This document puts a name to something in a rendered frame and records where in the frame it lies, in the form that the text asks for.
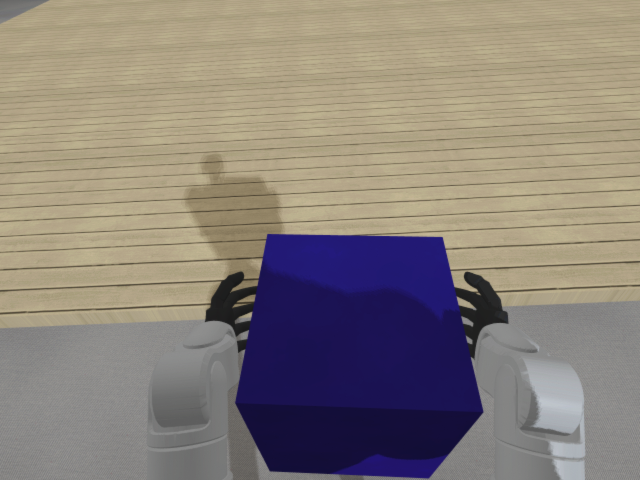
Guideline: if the carton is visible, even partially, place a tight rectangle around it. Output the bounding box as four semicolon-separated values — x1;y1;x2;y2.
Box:
235;234;483;478

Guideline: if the robot left hand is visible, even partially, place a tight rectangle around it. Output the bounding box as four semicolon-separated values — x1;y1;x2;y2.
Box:
205;272;257;353

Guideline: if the robot right hand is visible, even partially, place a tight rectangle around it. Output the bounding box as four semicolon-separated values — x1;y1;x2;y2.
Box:
454;272;509;361

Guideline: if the robot right forearm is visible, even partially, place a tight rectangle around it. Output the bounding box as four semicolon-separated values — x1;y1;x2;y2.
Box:
475;323;585;480

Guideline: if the robot left forearm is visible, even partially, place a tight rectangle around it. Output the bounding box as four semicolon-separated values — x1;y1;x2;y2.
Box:
147;321;240;480

